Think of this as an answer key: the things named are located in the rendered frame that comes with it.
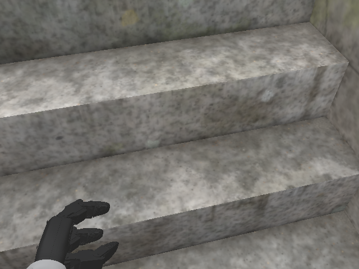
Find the left robot hand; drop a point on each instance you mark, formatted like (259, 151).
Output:
(61, 237)

